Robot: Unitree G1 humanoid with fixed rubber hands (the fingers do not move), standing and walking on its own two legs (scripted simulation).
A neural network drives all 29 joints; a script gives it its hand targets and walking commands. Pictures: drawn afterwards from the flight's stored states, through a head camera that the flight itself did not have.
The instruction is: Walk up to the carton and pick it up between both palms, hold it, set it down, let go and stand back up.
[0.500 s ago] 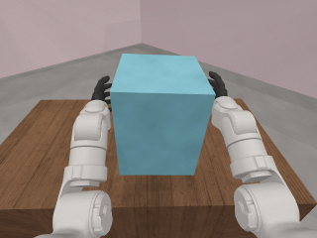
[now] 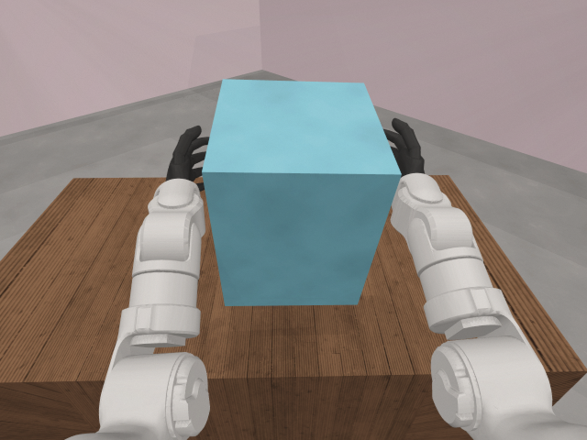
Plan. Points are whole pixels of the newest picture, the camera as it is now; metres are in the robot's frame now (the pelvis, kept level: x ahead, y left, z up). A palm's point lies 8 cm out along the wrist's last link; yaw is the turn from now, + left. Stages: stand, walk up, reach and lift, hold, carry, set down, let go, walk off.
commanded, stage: set down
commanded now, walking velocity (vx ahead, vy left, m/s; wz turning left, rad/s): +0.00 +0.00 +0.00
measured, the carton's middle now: (293, 196) +0.42 +0.00 +0.19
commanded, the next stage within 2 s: none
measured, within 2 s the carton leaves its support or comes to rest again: neither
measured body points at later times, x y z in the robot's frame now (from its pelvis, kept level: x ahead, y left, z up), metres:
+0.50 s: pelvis +0.01 -0.02 +0.00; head +0.01 -0.01 +0.45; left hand +0.41 +0.14 +0.16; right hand +0.43 -0.15 +0.16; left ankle +0.00 +0.12 -0.74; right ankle +0.06 -0.13 -0.74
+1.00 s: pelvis +0.02 -0.02 +0.00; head +0.03 -0.01 +0.45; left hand +0.41 +0.14 +0.13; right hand +0.44 -0.15 +0.14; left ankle +0.00 +0.12 -0.74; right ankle +0.06 -0.13 -0.74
